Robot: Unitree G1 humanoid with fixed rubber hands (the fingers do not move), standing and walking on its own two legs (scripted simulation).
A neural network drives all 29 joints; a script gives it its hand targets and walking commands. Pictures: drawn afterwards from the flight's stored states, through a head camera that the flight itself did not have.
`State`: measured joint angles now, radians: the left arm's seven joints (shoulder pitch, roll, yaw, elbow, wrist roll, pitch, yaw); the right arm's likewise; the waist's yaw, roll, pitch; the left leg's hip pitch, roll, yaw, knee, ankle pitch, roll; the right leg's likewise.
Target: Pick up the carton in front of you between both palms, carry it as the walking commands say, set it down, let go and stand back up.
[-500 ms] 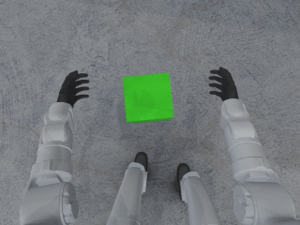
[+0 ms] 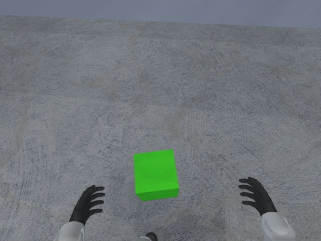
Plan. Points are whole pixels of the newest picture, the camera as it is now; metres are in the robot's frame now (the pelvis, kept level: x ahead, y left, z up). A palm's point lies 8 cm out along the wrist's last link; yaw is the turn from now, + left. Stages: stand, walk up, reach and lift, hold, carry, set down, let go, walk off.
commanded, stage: let go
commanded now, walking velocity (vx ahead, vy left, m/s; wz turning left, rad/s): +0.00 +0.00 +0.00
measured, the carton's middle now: (156, 176) +0.43 +0.09 -0.64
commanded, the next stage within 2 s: stand in 0.56 s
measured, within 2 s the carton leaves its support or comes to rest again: neither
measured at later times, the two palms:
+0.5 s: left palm (82, 215) +0.18 +0.23 -0.06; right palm (280, 220) +0.18 -0.24 -0.06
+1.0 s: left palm (57, 230) +0.15 +0.30 -0.09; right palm (299, 234) +0.15 -0.28 -0.08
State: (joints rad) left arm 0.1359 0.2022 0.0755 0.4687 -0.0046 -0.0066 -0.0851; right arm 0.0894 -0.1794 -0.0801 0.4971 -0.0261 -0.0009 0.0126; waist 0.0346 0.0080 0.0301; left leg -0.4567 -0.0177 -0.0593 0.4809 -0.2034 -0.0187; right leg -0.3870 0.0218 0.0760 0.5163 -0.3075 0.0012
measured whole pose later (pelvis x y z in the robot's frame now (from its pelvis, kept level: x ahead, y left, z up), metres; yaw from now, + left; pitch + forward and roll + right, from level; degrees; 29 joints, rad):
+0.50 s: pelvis +0.02 -0.01 +0.00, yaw +0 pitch -2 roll +1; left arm 0.21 0.23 0.03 0.42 0.02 0.16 -0.05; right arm 0.23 -0.21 -0.03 0.44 0.01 0.10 0.04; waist 0.00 -0.02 0.07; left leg -0.15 -0.01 -0.06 0.44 -0.25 -0.02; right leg -0.07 0.02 0.07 0.46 -0.34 -0.01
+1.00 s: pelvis +0.02 +0.02 +0.00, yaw -1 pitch +0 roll +0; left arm 0.21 0.34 0.03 0.71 0.04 0.02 0.02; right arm 0.15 -0.33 -0.04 0.79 -0.03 0.00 -0.02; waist 0.00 -0.03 0.01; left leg -0.23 -0.02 -0.04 0.51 -0.29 0.01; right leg -0.13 0.01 0.08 0.47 -0.35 0.02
